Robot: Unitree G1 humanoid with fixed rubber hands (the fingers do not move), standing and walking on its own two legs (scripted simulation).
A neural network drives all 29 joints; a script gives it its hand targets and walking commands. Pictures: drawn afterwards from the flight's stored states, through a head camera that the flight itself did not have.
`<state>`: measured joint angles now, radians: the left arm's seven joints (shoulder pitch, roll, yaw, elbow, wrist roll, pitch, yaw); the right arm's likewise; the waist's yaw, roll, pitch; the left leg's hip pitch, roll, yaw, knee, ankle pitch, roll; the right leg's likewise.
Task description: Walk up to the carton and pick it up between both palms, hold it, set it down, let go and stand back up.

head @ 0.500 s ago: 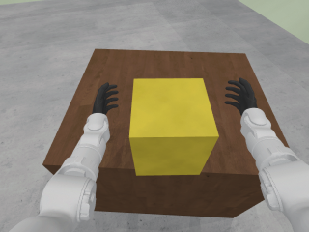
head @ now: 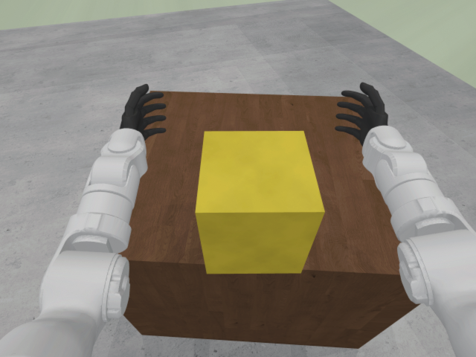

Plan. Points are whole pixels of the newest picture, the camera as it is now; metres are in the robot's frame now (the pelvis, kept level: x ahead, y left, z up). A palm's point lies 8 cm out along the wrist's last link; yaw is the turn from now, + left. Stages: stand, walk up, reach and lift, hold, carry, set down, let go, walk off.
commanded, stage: set down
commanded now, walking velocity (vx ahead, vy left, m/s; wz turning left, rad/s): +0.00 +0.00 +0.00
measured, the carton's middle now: (254, 204) +0.41 -0.02 +0.00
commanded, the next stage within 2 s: none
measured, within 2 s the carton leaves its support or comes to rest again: neither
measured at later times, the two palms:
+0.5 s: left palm (127, 203) +0.34 +0.20 +0.09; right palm (371, 201) +0.34 -0.21 +0.09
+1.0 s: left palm (125, 240) +0.29 +0.21 +0.05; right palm (374, 244) +0.28 -0.21 +0.04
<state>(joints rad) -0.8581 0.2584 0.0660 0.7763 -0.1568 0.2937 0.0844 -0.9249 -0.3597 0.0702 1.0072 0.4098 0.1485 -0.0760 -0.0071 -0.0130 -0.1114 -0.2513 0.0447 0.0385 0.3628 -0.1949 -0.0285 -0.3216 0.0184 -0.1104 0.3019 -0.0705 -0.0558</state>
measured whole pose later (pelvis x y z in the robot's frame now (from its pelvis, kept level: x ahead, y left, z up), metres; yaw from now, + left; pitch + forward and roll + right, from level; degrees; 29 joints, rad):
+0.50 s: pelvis +0.01 +0.02 +0.00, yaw +0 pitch -2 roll +0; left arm -0.23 0.14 0.09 0.14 -0.08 0.37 0.07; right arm -0.33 -0.26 -0.07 0.45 0.27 0.11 -0.01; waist -0.04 -0.01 0.01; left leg -0.09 0.02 0.04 0.35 -0.23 -0.01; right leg -0.17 0.00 -0.11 0.30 -0.11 -0.03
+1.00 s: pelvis +0.03 +0.02 +0.00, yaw -1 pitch -3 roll +0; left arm 0.06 0.07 0.07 0.06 -0.01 0.19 0.07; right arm 0.04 -0.25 -0.03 0.28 0.24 -0.05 0.03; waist 0.00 -0.01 0.02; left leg 0.00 0.03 0.07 0.27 -0.22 -0.01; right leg -0.10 0.02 -0.08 0.26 -0.11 -0.03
